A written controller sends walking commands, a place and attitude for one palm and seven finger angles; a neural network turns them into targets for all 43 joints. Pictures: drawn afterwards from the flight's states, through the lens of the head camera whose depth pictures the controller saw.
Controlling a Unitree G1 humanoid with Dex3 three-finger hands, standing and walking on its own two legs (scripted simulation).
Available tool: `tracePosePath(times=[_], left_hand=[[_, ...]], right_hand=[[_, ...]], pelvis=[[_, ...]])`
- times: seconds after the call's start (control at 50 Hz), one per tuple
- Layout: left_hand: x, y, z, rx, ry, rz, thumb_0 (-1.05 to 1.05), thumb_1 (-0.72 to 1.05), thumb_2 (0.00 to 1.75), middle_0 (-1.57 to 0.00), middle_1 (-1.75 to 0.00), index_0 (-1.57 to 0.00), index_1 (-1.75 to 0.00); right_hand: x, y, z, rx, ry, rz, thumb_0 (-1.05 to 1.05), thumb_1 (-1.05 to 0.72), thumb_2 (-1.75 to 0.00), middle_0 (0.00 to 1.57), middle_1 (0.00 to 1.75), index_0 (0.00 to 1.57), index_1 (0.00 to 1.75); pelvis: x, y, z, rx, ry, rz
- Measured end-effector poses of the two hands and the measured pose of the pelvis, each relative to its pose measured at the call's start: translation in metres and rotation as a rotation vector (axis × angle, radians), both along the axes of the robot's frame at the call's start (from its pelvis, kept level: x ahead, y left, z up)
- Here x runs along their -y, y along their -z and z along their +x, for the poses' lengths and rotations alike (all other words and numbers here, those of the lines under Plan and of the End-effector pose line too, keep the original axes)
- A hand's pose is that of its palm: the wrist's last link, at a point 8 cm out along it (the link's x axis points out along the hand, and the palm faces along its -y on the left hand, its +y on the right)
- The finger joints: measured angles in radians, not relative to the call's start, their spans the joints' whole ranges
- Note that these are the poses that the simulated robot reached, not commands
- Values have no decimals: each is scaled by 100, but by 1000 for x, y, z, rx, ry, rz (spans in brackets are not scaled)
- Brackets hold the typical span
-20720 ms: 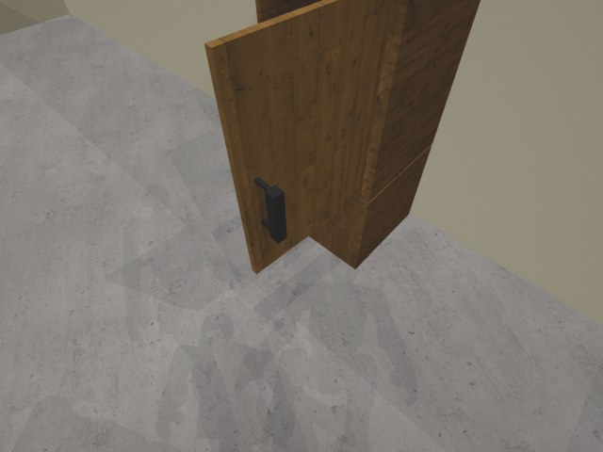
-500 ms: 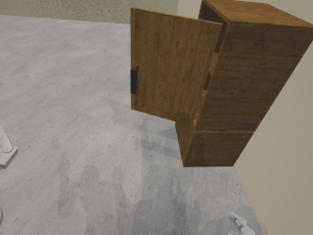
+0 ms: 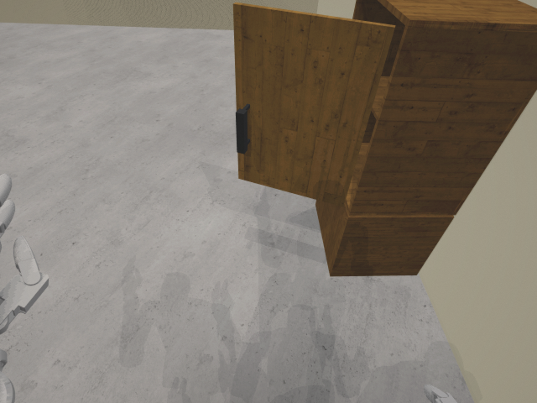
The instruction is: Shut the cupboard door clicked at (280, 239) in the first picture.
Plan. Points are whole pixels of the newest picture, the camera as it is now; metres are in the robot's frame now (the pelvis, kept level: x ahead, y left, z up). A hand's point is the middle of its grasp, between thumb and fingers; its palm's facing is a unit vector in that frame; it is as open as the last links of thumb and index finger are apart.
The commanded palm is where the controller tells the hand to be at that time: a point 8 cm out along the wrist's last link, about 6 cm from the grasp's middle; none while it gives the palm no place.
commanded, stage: let the arm hang, fingers relaxed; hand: left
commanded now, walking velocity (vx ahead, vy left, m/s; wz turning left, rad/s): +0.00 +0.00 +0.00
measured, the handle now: (244, 128) +0.93 +0.13 -0.09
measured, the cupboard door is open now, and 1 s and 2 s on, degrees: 68 68 68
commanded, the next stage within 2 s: look to check the result in 1.10 s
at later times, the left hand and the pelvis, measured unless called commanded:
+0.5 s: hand out of the picture +0.02 +0.20 -0.16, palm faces +0.09 -0.97 -0.22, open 7.1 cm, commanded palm none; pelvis +0.01 +0.01 +0.01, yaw +3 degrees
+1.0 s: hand out of the picture -0.01 +0.18 -0.16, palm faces +0.06 -0.99 -0.15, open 7.3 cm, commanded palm none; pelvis +0.01 +0.03 +0.02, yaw +1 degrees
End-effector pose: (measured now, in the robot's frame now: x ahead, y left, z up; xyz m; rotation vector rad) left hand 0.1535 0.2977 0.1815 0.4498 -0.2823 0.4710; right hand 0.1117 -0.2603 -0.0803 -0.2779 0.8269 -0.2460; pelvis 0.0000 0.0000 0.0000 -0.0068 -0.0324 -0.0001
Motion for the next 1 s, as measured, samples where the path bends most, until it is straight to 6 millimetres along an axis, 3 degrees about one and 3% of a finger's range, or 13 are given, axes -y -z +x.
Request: tracePosePath(times=[0.04,0.08,0.12,0.16,0.2,0.26,0.3,0.42,0.56,0.78,1.0], left_hand=[[-4,25,18,-81,41,4,1,90,90,-21,-30,-21,-30],[-5,81,37,-321,56,-83,1,90,90,-20,-30,-20,-30],[6,147,42,-608,66,-188,0,91,90,-20,-30,-20,-30],[27,208,28,-872,89,-277,1,91,90,-20,-30,-19,-30],[53,257,-1,-1075,118,-347,1,91,90,-20,-30,-20,-30],[88,304,-60,-1325,121,-481,1,91,89,-20,-30,-20,-30],[84,307,-79,-1310,17,-584,-4,97,89,-21,-30,-21,-30],[57,314,-119,-1445,-112,-616,-5,98,89,-21,-30,-21,-30],[46,309,-154,-1587,-165,-612,-1,94,89,-20,-30,-20,-30],[59,311,-163,-1604,-128,-642,0,92,89,-20,-30,-20,-30],[68,315,-169,-1615,-97,-663,1,91,89,-20,-30,-20,-30]], right_hand=[[-2,9,9,0,-48,9,1,-90,-90,20,30,20,30],[-6,21,13,-36,-84,33,1,-90,-90,20,30,19,30],[-13,30,12,-57,-106,57,1,-90,-90,20,30,19,30],[-20,37,7,-78,-108,88,1,-90,-90,20,30,20,30],[-24,46,-2,-116,-97,123,0,-90,-90,20,30,20,30],[-29,55,-22,-237,-66,158,0,-90,-90,20,30,20,30],[-33,57,-38,-341,-57,158,0,-90,-90,20,30,20,30],[-38,52,-78,-535,-17,135,0,-92,-90,20,30,20,30],[-49,47,-92,-558,28,153,0,-91,-90,20,30,20,30],[-62,49,-95,-540,35,177,0,-92,-90,20,30,20,30],[-73,49,-115,-560,63,194,0,-91,-90,20,30,19,30]], pelvis=[[-9,8,2,-20,-13,-11],[-14,12,-3,-27,-15,2],[-15,13,-8,-24,-22,9],[-12,13,-12,-17,-26,17],[-6,17,-13,-12,-24,39],[-2,12,-8,-10,-43,28],[-2,6,-4,-25,-56,5],[-5,-5,9,-48,-64,-10],[-12,-15,13,-28,-44,1],[-21,-18,11,-7,-29,4],[-25,-17,8,-3,-20,4]])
